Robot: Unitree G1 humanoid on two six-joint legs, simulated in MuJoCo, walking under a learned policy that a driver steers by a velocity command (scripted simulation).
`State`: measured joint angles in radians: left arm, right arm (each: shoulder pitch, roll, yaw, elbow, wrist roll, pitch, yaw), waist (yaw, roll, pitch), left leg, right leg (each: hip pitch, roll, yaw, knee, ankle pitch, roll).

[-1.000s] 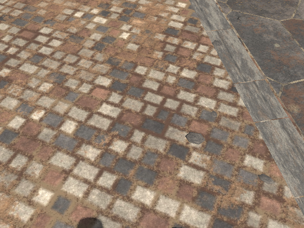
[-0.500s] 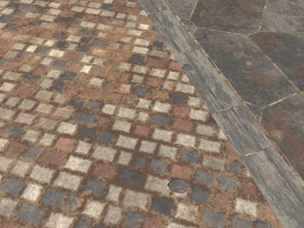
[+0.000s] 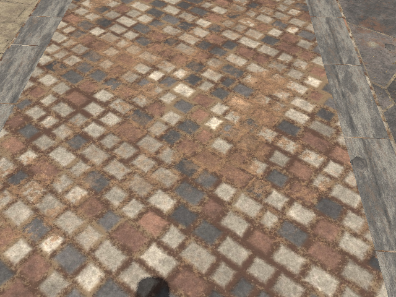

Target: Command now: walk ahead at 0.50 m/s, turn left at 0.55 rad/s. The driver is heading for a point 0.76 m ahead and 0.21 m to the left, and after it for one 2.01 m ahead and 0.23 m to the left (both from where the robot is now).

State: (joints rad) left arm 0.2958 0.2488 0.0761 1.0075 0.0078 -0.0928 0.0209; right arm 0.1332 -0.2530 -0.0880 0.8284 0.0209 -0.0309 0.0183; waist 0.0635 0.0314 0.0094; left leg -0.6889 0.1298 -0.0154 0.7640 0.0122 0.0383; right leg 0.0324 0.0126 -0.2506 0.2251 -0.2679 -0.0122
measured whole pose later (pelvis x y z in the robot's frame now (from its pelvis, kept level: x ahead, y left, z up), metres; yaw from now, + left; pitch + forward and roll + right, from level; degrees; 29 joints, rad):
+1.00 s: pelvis +0.55 +0.11 +0.01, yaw +26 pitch +2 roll -1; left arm 0.37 0.27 0.06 0.93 -0.02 -0.09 -0.01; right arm 0.10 -0.27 -0.05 0.68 0.01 -0.07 0.01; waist 0.10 0.04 0.01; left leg -0.64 0.10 -0.04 0.67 -0.05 0.01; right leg -0.06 0.04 -0.03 0.24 -0.23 -0.03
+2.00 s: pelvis +1.05 +0.25 +0.00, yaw -5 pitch +2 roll +0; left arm 0.33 0.28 0.07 0.74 -0.02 -0.04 0.01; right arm 0.04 -0.29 -0.06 0.71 -0.01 -0.10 0.01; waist 0.07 0.04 0.03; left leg -0.66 0.07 -0.10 0.64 0.02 -0.06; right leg -0.14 0.10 0.13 0.35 -0.25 -0.08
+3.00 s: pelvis +1.60 +0.16 +0.01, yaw -11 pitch +2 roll -2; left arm 0.37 0.28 0.06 0.81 -0.01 -0.08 -0.01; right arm 0.10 -0.29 -0.04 0.77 0.01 -0.07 0.02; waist 0.07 0.05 0.01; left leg -0.68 0.12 -0.04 0.70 0.02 -0.02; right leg -0.05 0.07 -0.04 0.22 -0.21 -0.06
